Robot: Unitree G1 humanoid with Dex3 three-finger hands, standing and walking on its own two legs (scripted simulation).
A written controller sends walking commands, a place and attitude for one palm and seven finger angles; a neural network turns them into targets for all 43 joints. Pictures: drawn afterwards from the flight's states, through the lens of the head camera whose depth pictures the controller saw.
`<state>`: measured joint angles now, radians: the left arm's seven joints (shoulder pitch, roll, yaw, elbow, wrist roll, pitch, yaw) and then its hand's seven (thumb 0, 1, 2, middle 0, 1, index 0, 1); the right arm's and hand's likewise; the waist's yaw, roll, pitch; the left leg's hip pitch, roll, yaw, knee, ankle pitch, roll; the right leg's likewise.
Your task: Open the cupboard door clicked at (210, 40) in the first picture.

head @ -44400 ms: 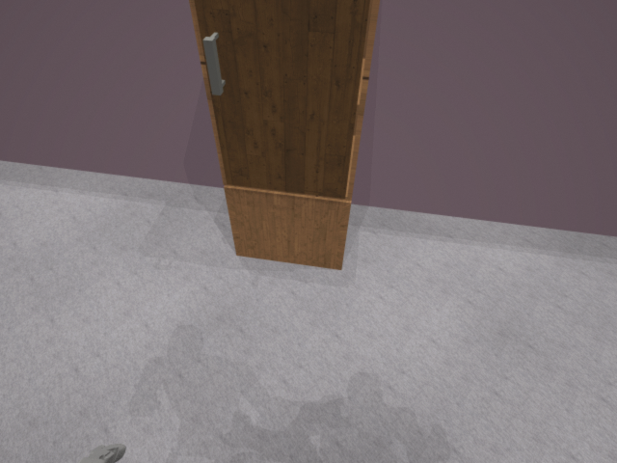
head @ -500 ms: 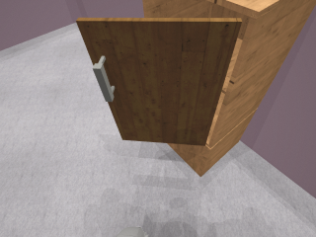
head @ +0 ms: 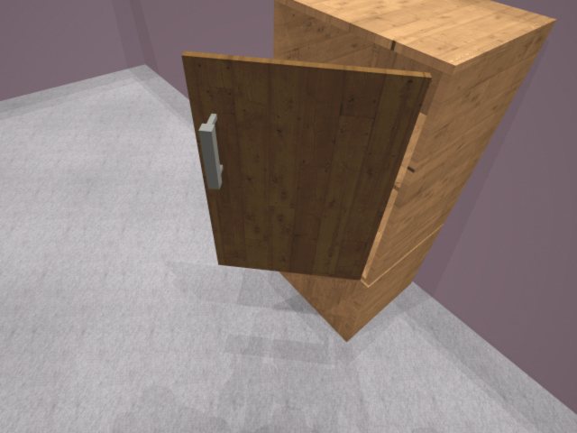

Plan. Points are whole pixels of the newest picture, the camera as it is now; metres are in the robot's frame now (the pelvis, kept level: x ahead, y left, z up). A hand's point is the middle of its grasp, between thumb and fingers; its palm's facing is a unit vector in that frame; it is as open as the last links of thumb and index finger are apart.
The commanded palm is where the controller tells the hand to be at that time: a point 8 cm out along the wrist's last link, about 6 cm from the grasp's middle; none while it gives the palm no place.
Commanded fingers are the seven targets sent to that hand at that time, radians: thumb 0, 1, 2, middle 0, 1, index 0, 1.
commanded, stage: come to a stop and stand still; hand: left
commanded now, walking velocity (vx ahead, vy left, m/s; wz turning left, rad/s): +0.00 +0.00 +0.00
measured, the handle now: (213, 151) +0.58 +0.20 +0.06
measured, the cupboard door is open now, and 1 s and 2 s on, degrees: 44 44 44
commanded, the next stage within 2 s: look again from close up in 0.20 s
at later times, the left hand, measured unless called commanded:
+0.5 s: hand out of the picture +0.00 +0.18 -0.18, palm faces +0.02 -0.98 -0.20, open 7.4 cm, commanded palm none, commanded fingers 0.00 0.90 0.90 -0.20 -0.30 -0.20 -0.30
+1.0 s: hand out of the picture +0.06 +0.24 -0.14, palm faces +0.15 -0.96 -0.24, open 7.4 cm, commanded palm +0.08 +0.28 -0.07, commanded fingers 0.00 0.81 0.86 -0.21 -0.36 -0.21 -0.36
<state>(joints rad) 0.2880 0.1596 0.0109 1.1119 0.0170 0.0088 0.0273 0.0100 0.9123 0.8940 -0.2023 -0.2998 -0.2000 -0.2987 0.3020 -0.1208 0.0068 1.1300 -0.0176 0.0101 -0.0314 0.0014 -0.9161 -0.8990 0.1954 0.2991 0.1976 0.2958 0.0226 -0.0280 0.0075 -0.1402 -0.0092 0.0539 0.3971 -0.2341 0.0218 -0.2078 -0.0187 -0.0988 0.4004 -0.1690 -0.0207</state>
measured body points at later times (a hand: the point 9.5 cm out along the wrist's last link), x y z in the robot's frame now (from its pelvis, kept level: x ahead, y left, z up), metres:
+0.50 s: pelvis +0.01 +0.01 -0.01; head +0.00 +0.01 +0.44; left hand +0.00 +0.23 -0.17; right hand +0.02 -0.23 -0.16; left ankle -0.01 +0.10 -0.74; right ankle +0.03 -0.10 -0.74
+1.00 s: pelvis -0.02 +0.02 -0.01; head -0.03 +0.02 +0.44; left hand +0.06 +0.29 -0.13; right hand +0.04 -0.24 -0.14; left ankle -0.01 +0.10 -0.74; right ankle +0.03 -0.10 -0.74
